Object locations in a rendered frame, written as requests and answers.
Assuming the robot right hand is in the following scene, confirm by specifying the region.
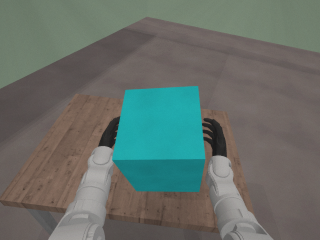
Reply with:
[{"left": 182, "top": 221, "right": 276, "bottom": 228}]
[{"left": 202, "top": 118, "right": 227, "bottom": 158}]

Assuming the robot left forearm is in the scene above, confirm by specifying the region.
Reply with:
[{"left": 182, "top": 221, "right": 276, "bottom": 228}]
[{"left": 48, "top": 146, "right": 114, "bottom": 240}]

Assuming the robot right forearm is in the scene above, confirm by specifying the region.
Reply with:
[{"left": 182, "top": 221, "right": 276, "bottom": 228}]
[{"left": 205, "top": 155, "right": 271, "bottom": 240}]

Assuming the table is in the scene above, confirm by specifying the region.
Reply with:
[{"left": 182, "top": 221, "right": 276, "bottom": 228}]
[{"left": 0, "top": 93, "right": 255, "bottom": 235}]

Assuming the robot left upper arm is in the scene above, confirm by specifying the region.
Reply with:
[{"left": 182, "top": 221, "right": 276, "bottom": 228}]
[{"left": 49, "top": 222, "right": 105, "bottom": 240}]

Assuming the robot left hand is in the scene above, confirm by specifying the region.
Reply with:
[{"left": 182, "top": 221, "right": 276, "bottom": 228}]
[{"left": 98, "top": 116, "right": 120, "bottom": 149}]

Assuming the robot right upper arm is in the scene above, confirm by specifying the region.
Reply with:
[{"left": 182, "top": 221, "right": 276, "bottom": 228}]
[{"left": 223, "top": 230, "right": 273, "bottom": 240}]

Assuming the carton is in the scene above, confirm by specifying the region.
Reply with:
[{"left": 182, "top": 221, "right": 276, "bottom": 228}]
[{"left": 112, "top": 86, "right": 206, "bottom": 192}]

